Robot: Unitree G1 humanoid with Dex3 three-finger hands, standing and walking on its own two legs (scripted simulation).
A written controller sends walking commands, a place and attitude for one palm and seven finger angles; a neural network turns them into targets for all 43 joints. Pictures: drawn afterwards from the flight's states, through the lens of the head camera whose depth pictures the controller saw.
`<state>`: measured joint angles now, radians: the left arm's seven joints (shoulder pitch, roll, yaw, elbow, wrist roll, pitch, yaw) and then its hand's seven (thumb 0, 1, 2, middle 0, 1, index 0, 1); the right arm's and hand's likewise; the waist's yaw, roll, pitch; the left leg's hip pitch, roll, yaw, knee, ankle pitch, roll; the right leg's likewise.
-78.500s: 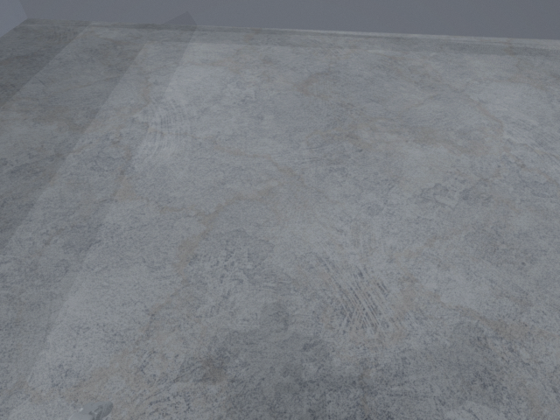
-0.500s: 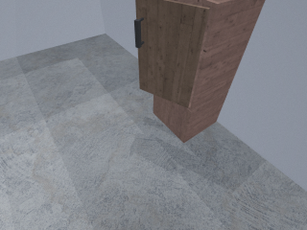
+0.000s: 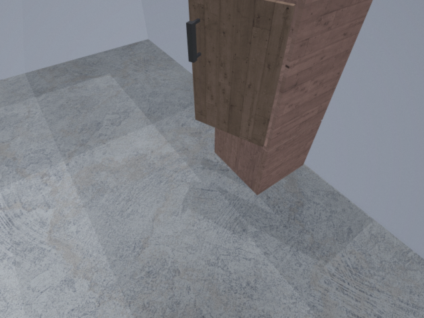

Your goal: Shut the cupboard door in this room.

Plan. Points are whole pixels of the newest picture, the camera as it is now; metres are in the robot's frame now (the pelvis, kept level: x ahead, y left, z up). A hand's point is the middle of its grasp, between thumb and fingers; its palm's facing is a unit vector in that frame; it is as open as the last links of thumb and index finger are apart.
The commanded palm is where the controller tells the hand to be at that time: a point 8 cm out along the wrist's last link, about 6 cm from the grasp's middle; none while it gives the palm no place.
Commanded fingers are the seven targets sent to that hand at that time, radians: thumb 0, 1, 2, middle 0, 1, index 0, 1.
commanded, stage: look to check the result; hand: left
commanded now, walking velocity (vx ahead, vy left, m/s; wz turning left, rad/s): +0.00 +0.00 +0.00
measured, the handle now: (195, 40) +1.03 +0.12 +0.04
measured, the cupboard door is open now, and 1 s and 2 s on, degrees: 23 23 23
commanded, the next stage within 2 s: walk to a spot facing it in 0.12 s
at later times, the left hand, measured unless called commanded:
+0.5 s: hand out of the picture +0.05 +0.20 -0.18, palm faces +0.08 -0.96 -0.26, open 7.4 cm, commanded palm none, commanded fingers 0.00 0.90 0.90 -0.20 -0.30 -0.20 -0.30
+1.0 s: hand out of the picture +0.02 +0.24 -0.17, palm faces +0.34 -0.90 -0.27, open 7.4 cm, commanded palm none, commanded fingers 0.00 0.90 0.90 -0.20 -0.30 -0.20 -0.30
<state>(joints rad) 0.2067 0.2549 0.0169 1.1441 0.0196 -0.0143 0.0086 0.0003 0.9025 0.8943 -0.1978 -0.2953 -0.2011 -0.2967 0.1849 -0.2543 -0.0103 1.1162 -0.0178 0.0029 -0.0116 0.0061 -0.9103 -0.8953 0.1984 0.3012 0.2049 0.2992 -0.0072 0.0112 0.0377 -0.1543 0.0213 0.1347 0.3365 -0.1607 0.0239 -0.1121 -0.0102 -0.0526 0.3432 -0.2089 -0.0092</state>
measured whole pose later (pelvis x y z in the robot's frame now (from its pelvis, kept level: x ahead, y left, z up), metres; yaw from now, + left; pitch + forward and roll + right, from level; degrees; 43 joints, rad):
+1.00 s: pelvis -0.01 +0.00 -0.01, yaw +21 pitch +2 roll -1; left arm 0.13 0.23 0.08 0.91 0.02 0.04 0.01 0.00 0.90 0.89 -0.20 -0.29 -0.20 -0.30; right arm 0.24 -0.21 -0.06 0.95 -0.04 0.05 0.00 0.01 -0.91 -0.90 0.20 0.30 0.21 0.30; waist -0.04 0.02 0.08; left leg -0.36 -0.05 -0.09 0.46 -0.15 0.03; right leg -0.40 -0.03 0.00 0.82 -0.42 0.06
